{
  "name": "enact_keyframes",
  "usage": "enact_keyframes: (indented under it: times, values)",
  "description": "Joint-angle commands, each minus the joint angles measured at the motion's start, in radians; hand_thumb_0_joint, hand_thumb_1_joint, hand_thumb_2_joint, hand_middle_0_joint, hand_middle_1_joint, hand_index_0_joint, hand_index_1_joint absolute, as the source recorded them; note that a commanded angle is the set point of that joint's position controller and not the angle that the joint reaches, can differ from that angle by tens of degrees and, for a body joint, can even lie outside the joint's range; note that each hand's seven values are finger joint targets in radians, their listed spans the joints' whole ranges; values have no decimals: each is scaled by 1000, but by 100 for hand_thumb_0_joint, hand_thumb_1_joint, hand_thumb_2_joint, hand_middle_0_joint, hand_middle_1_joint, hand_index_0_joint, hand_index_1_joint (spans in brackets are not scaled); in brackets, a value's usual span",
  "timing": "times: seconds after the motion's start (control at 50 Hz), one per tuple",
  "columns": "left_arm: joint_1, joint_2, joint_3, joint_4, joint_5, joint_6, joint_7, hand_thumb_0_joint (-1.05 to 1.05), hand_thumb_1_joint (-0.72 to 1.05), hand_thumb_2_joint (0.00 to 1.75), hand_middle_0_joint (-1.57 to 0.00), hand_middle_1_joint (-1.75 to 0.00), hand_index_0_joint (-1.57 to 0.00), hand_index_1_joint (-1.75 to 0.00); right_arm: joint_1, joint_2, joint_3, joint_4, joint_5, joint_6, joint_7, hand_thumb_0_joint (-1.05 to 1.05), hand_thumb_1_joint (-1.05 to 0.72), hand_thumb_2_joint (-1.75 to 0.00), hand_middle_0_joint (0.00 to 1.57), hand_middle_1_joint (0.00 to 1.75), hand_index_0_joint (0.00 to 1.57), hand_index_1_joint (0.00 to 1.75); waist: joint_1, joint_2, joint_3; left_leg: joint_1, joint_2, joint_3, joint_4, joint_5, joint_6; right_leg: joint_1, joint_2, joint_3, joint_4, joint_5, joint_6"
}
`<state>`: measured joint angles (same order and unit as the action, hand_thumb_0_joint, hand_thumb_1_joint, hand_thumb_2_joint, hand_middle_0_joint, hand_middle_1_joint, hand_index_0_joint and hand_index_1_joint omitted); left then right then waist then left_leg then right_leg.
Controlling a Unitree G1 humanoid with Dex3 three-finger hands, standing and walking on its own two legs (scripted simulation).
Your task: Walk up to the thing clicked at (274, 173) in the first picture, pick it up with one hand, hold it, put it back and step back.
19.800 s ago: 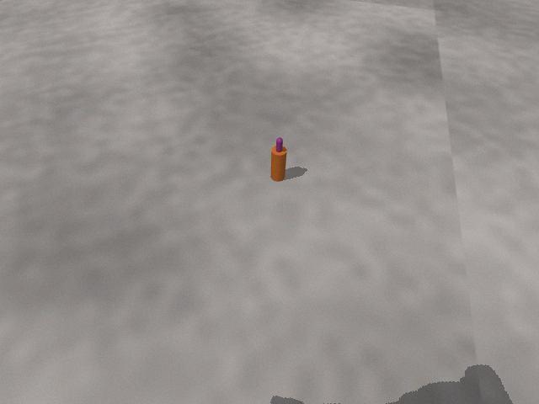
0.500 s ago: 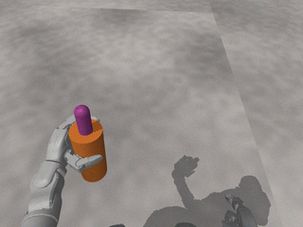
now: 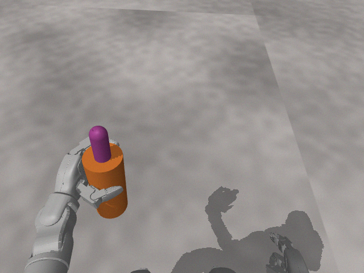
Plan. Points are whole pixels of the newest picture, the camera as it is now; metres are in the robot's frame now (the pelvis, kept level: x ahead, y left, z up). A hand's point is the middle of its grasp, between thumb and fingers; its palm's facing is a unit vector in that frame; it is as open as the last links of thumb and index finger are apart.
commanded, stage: crouch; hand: left
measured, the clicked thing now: (106, 173) +0.31 +0.16 +0.06
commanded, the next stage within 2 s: lower in 2.00 s
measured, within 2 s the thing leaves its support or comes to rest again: neither
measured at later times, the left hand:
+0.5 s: hand (116, 194) +0.32 +0.16 -0.07, palm faces -0.14 -0.99 +0.03, open 10.9 cm
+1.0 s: hand (131, 221) +0.32 +0.16 -0.31, palm faces -0.11 -0.99 -0.02, open 10.9 cm
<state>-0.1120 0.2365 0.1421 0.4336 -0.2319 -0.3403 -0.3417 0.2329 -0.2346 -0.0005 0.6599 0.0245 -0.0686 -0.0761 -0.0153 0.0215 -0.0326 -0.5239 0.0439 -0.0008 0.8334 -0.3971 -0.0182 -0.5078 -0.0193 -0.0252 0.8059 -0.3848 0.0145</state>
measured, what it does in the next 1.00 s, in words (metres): lowers itself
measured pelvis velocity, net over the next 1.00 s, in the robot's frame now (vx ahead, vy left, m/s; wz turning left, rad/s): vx -0.07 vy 0.00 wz -0.01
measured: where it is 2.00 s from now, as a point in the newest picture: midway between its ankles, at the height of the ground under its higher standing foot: outside the picture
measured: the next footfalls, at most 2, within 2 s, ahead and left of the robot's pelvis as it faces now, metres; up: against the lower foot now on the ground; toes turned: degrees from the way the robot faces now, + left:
none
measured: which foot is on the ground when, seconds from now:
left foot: down 0.00-1.00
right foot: down 0.00-1.00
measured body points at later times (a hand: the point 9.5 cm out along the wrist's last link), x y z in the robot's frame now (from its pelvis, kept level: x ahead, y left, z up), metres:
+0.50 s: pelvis -0.02 +0.00 -0.07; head +0.08 +0.01 +0.37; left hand +0.32 +0.21 -0.07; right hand +0.12 -0.26 -0.17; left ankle +0.02 +0.13 -0.70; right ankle +0.02 -0.13 -0.70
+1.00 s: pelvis -0.07 +0.00 -0.28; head +0.11 +0.02 +0.13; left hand +0.32 +0.22 -0.30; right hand +0.09 -0.26 -0.41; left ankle +0.01 +0.13 -0.70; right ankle +0.01 -0.13 -0.70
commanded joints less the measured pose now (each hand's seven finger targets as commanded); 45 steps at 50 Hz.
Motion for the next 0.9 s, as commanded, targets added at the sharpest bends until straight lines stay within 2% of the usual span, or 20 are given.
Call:
enact_keyframes:
  times: [0.0,0.02,0.14,0.22,0.3,0.32,0.36,0.4,0.44,0.46,0.56,0.64,0.68,0.7,0.72,0.74,0.8,0.82,0.84,0.88]
  values:
    - [-289,116,38,-220,-31,-71,-1,0,0,106,-116,-120,-117,-121,-48,-135,-44,-128,-1,-47,-14,0,-88,-90,20,30,20,30,-15,-15,-220,111,-28,-2,-134,165,21,77,31,-17,-118,194,-29]
    - [-272,131,59,-192,-28,-69,1,0,2,108,-120,-126,-121,-126,-44,-139,-48,-124,0,-47,-12,0,-89,-90,20,30,20,30,-9,-5,-214,100,-24,-6,-136,157,18,68,34,-21,-111,180,-33]
    - [-252,95,50,-106,-27,-90,-1,0,7,115,-129,-136,-131,-135,-32,-137,-52,-116,-8,-51,2,0,-89,-90,20,30,20,30,-16,-49,-202,39,-25,-6,-90,156,26,28,29,-20,-80,189,-29]
    - [-272,88,59,-33,-20,-145,-8,0,5,117,-129,-138,-132,-137,-21,-141,-58,-106,-15,-58,15,0,-89,-90,20,30,20,30,-30,-54,-219,-19,-24,-7,-20,145,27,-48,27,-14,-13,181,-29]
    - [-318,109,94,28,-15,-221,-15,0,3,119,-129,-140,-131,-139,-15,-146,-65,-101,-28,-71,31,0,-89,-90,20,30,20,30,-21,-29,-248,-134,-31,-9,70,77,26,-154,25,-5,78,118,-35]
    - [-337,112,97,30,-14,-246,-20,0,5,118,-127,-139,-130,-138,-6,-147,-68,-94,-34,-74,36,0,-89,-90,20,30,20,30,-25,-5,-303,-139,-30,-16,102,90,24,-180,25,-6,113,123,-36]
    - [-330,83,76,94,-8,-283,-32,0,5,120,-129,-141,-132,-140,-14,-154,-72,-99,-39,-83,44,0,-90,-90,20,30,20,30,-35,-10,-306,-196,-29,-26,154,61,22,-277,29,-13,174,90,-38]
    - [-347,95,90,120,-12,-324,-44,0,4,120,-131,-142,-134,-141,-7,-159,-74,-97,-46,-87,52,0,-90,-90,20,30,20,30,-38,4,-395,-247,-32,-35,239,96,19,-349,28,-18,259,105,-41]
    - [-362,63,61,151,-16,-361,-58,0,3,120,-131,-143,-134,-142,-12,-167,-73,-94,-51,-95,60,0,-90,-90,20,30,20,30,-44,14,-460,-309,-33,-43,323,108,19,-452,29,-23,347,98,-45]
    - [-360,92,93,162,-19,-379,-56,0,3,121,-132,-143,-134,-142,-12,-172,-71,-96,-53,-98,62,0,-90,-90,20,30,20,30,-36,16,-470,-361,-37,-45,363,108,19,-479,27,-22,387,98,-46]
    - [-424,107,100,177,-3,-452,-51,0,2,121,-129,-141,-131,-141,-14,-178,-67,-90,-65,-101,75,0,-90,-90,20,30,20,30,-33,25,-587,-559,-43,-41,544,85,26,-617,13,11,540,76,-43]
    - [-473,145,136,207,10,-476,-30,0,4,121,-127,-140,-129,-140,-31,-188,-73,-85,-73,-91,84,0,-90,-90,20,30,20,30,-41,12,-628,-715,-41,-36,652,-12,29,-711,12,37,624,-13,-37]
    - [-460,182,180,221,17,-482,-19,0,9,121,-128,-140,-130,-140,-49,-195,-76,-85,-76,-87,91,0,-90,-90,20,30,20,30,-17,4,-664,-753,-41,-39,695,-26,28,-764,16,28,681,-36,-41]
    - [-487,154,152,224,20,-484,-20,0,11,123,-129,-142,-131,-141,-45,-202,-80,-85,-76,-83,95,0,-90,-90,20,30,20,30,-41,11,-679,-761,-41,-46,715,-28,28,-806,17,19,710,-40,-43]
    - [-473,164,182,231,14,-487,-19,0,13,123,-130,-142,-131,-141,-45,-203,-77,-82,-78,-80,99,0,-91,-91,20,30,20,30,-30,5,-705,-771,-42,-51,740,-3,28,-824,19,8,746,-22,-44]
    - [-503,149,157,230,16,-489,-22,0,13,123,-131,-142,-132,-142,-54,-203,-78,-81,-78,-78,103,0,-91,-91,20,30,20,30,-39,3,-700,-810,-44,-46,759,-40,27,-852,21,8,762,-53,-46]
    - [-538,153,157,263,24,-493,-25,0,19,124,-131,-142,-132,-141,-45,-201,-77,-57,-85,-84,112,0,-91,-91,20,30,20,30,-55,-29,-713,-915,-42,-33,842,-87,31,-884,18,27,801,-83,-38]
    - [-590,144,134,246,25,-498,-30,0,21,123,-130,-140,-132,-140,-53,-200,-76,-56,-89,-85,115,0,-91,-90,20,30,20,30,-69,-7,-704,-934,-41,-29,866,-118,30,-921,16,32,820,-107,-39]
    - [-585,156,154,258,26,-499,-27,0,20,122,-130,-140,-132,-140,-40,-201,-74,-47,-91,-85,118,0,-91,-91,20,30,20,30,-60,-6,-741,-947,-44,-26,892,-98,31,-915,15,31,840,-91,-38]
    - [-635,158,146,241,28,-501,-22,0,20,120,-129,-138,-130,-138,-49,-205,-76,-40,-93,-84,122,0,-91,-91,20,30,20,30,-59,0,-768,-967,-45,-22,930,-118,30,-961,16,25,876,-110,-40]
